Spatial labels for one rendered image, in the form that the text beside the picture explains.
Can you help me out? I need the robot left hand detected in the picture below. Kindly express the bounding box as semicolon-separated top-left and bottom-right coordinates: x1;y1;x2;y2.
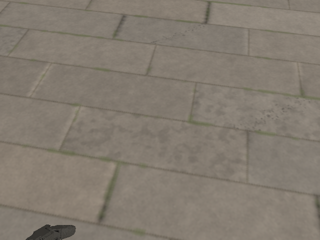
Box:
26;224;76;240

